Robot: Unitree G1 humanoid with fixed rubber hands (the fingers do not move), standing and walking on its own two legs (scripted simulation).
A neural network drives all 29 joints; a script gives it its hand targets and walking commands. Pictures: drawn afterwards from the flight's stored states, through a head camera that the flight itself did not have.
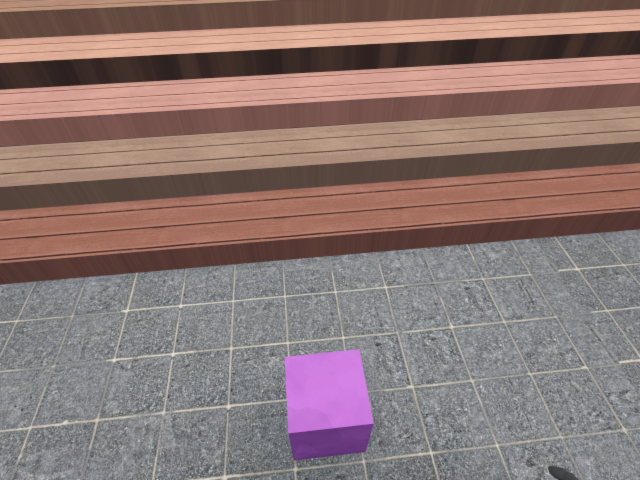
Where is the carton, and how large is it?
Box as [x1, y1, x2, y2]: [285, 349, 373, 460]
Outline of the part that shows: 358,349 285,357 288,433 294,460 365,451 373,423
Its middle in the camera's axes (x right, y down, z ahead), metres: +0.02 +0.46 +1.11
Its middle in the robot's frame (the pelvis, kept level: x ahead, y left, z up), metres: +0.46 -0.01 -0.66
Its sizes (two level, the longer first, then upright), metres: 0.210 0.200 0.250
